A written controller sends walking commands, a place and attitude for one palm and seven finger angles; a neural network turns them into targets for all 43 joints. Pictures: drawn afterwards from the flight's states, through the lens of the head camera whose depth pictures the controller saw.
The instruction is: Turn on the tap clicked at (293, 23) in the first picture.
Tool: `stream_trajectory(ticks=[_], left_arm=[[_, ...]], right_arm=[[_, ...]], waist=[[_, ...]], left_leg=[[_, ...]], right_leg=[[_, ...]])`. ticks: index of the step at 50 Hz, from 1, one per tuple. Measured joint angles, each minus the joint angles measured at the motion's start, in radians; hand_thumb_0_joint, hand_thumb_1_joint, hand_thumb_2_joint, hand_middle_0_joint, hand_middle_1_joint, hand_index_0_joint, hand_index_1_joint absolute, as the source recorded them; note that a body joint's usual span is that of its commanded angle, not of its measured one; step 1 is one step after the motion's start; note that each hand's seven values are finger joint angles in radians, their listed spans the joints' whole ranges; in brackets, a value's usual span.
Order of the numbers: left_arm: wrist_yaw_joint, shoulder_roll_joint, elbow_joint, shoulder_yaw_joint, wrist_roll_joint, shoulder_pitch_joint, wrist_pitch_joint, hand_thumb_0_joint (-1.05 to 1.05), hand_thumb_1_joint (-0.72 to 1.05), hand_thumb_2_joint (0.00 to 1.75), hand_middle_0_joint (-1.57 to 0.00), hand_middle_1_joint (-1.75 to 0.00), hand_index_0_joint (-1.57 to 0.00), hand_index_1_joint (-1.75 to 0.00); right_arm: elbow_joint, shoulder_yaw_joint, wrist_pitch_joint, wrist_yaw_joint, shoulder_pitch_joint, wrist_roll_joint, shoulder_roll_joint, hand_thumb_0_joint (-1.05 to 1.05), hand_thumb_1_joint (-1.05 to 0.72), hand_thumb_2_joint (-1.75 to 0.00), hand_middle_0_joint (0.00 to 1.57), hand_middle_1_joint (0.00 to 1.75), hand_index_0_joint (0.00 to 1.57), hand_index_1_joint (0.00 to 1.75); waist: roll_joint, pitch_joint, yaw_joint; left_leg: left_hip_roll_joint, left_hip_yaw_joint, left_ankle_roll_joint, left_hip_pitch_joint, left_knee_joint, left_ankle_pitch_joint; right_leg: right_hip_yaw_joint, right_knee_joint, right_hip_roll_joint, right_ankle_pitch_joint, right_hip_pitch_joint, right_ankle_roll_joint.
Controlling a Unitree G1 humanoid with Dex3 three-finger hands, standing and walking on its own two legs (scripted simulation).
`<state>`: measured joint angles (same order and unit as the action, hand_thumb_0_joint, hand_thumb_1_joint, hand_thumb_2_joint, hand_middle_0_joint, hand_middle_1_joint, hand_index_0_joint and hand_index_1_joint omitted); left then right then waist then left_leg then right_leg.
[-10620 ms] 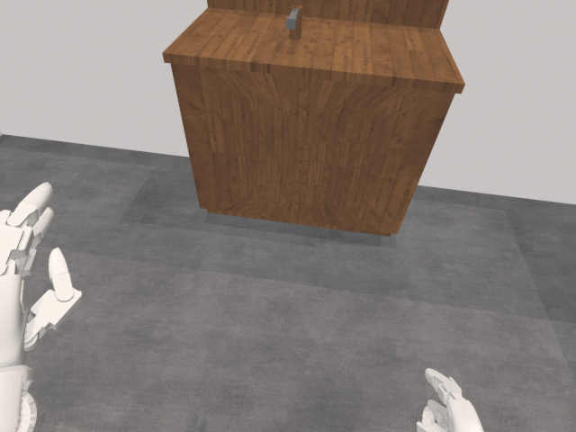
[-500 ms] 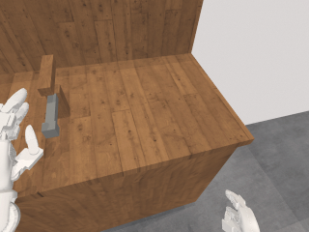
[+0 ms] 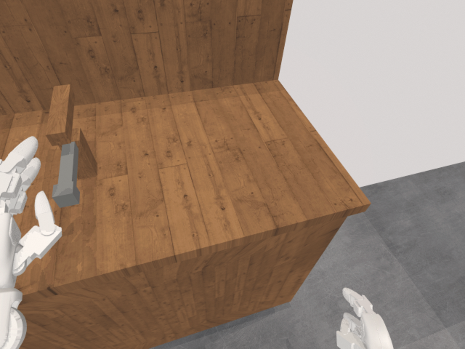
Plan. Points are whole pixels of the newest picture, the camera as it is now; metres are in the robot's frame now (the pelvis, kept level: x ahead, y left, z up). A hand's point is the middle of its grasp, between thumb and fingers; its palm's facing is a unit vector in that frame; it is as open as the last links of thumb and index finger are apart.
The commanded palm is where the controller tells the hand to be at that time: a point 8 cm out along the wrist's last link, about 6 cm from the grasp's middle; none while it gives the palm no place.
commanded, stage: shuffle to correct the standing spot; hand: left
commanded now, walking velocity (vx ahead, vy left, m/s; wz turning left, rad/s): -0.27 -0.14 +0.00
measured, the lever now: (66, 194) +0.30 +0.29 +0.11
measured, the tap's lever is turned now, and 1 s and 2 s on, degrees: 0 0 0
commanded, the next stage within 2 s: come to a stop and stand still in 0.34 s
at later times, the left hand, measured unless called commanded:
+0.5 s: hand (74, 282) +0.15 +0.19 +0.18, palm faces +0.32 -0.84 -0.44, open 7.4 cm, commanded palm +0.10 +0.24 +0.17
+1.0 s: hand (18, 311) +0.13 +0.24 +0.16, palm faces +0.44 -0.83 -0.36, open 7.4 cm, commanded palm +0.08 +0.27 +0.17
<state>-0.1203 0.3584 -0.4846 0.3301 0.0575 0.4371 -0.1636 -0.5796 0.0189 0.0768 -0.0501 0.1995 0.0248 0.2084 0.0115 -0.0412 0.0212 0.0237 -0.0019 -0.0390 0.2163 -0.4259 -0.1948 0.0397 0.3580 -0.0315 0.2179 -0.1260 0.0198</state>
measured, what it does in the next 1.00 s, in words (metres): steps on the spot: left foot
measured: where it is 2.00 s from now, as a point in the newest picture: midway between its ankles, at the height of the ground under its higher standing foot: outside the picture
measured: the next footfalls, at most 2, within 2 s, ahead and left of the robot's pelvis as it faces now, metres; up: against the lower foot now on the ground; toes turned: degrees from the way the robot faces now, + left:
left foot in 0.62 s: -0.07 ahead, +0.09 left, +0.00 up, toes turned +1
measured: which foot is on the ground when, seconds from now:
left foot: down 0.00-0.44, up 0.46-0.60, down 0.62-1.00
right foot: down 0.00-1.00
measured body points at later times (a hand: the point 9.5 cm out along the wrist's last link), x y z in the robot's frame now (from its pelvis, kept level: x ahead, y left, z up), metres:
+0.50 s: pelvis -0.06 -0.04 -0.01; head -0.01 -0.03 +0.43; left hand +0.13 +0.23 +0.20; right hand +0.10 -0.27 -0.10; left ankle +0.00 +0.09 -0.74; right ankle -0.02 -0.11 -0.74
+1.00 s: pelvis -0.08 -0.01 +0.00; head -0.08 -0.01 +0.45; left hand +0.10 +0.28 +0.18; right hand +0.10 -0.23 -0.08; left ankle -0.11 +0.09 -0.74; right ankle -0.02 -0.11 -0.74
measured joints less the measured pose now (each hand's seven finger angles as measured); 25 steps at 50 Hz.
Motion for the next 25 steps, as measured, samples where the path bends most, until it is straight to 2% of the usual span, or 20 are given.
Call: stream_trajectory(ticks=[11,21,25], left_arm=[[0.020,0.030,-0.047,0.029,0.013,0.015,-0.029,0.01,0.90,0.90,-0.21,-0.30,-0.21,-0.31],[0.036,0.047,-0.112,0.065,0.013,0.046,-0.097,0.01,0.89,0.90,-0.21,-0.30,-0.22,-0.31],[0.024,0.046,-0.122,0.066,0.017,0.054,-0.111,0.01,0.89,0.90,-0.21,-0.30,-0.22,-0.31]], right_arm=[[0.053,0.006,0.006,0.012,-0.047,-0.008,-0.028,0.01,-0.90,-0.90,0.20,0.30,0.20,0.30],[0.032,-0.009,0.037,0.008,-0.029,-0.024,-0.028,0.01,-0.90,-0.90,0.20,0.30,0.20,0.30],[-0.004,-0.028,0.039,0.002,-0.005,-0.017,-0.017,0.01,-0.90,-0.90,0.20,0.30,0.20,0.30]], waist=[[-0.005,-0.039,0.007],[-0.031,-0.067,0.002],[-0.021,-0.047,-0.012]], left_leg=[[-0.021,-0.014,0.015,0.066,-0.020,0.026],[-0.064,0.022,0.047,0.176,-0.107,0.036],[-0.050,0.030,0.045,0.215,-0.233,-0.102]], right_leg=[[-0.011,0.050,-0.018,-0.017,-0.087,0.015],[0.025,0.099,-0.061,-0.041,-0.175,0.054],[0.030,0.127,-0.057,-0.040,-0.207,0.067]])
